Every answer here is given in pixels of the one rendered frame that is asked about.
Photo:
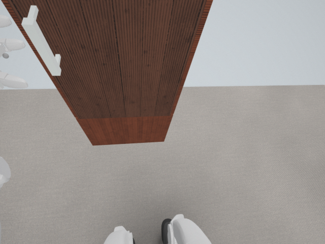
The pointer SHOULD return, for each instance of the handle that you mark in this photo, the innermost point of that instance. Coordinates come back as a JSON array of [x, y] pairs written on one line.
[[36, 36]]

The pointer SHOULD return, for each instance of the left robot upper arm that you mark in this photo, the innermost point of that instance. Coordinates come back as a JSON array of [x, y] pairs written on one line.
[[5, 175]]

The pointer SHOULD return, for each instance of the left robot thigh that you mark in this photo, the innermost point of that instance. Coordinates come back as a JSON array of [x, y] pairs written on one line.
[[119, 237]]

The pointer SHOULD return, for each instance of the cupboard door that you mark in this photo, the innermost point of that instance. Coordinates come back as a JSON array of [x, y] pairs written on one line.
[[119, 58]]

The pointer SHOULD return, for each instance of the robot left hand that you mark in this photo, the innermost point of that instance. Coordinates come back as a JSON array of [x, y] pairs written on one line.
[[6, 79]]

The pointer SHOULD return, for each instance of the robot right foot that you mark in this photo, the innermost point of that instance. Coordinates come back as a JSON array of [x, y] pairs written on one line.
[[164, 230]]

